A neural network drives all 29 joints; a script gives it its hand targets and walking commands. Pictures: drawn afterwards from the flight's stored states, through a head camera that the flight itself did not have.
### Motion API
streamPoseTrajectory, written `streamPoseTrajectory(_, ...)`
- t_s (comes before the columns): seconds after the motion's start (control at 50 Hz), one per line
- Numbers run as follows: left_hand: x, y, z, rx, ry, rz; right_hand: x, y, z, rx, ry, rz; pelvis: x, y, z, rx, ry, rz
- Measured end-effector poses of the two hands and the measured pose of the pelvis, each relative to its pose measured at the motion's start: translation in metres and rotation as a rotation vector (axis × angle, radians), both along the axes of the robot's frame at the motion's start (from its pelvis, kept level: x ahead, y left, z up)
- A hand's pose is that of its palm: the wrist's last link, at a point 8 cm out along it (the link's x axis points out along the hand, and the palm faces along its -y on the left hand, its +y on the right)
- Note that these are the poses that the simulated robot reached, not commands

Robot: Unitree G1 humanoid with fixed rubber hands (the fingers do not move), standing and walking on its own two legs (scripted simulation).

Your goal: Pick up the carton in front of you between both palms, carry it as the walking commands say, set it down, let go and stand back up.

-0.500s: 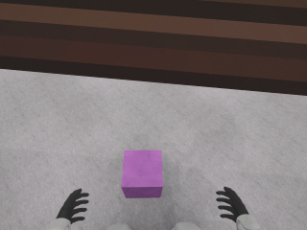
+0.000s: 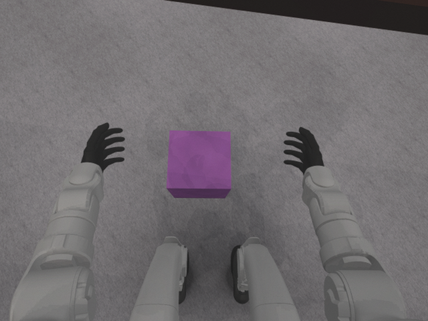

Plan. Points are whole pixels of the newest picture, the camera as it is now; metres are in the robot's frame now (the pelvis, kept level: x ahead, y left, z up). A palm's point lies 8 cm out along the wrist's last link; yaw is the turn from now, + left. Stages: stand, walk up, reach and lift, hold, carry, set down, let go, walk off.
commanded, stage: reach and lift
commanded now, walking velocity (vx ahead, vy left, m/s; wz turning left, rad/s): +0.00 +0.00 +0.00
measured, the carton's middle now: (199, 167) +0.48 +0.04 -0.56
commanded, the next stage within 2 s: none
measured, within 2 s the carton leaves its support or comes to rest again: neither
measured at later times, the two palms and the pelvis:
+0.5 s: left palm (117, 118) +0.50 +0.23 -0.16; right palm (279, 124) +0.50 -0.15 -0.17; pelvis -0.01 +0.01 -0.04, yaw -1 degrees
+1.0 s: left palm (141, 156) +0.48 +0.23 -0.41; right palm (258, 157) +0.49 -0.15 -0.41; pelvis -0.05 +0.00 -0.25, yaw -1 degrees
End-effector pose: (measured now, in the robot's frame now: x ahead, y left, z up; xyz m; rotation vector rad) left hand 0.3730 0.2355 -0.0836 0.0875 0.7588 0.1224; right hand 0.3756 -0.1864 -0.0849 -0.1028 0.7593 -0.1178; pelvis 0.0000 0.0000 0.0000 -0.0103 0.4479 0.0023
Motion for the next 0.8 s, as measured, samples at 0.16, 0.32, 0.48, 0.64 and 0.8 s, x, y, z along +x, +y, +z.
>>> streamPoseTrajectory(0.16,0.062,0.000,-0.021,-0.023,-0.062,0.016,0.060,0.019,-0.022,0.011,-0.060,-0.020,-0.022,0.004,-0.020,-0.006,0.143,0.001)
streamPoseTrajectory(0.32,0.116,-0.001,-0.038,-0.027,-0.113,0.021,0.114,0.033,-0.040,0.020,-0.111,-0.027,-0.027,0.007,-0.031,-0.011,0.263,0.004)
streamPoseTrajectory(0.48,0.129,-0.004,-0.071,-0.030,-0.107,0.023,0.126,0.034,-0.074,0.028,-0.104,-0.026,-0.011,0.008,-0.040,-0.015,0.379,0.001)
streamPoseTrajectory(0.64,0.115,-0.008,-0.152,-0.029,-0.060,0.043,0.116,0.031,-0.154,0.029,-0.064,-0.031,-0.007,0.005,-0.092,-0.014,0.473,-0.004)
streamPoseTrajectory(0.8,0.104,-0.003,-0.248,-0.015,-0.067,0.058,0.109,0.030,-0.250,0.029,-0.069,-0.020,-0.026,0.000,-0.175,-0.012,0.463,-0.005)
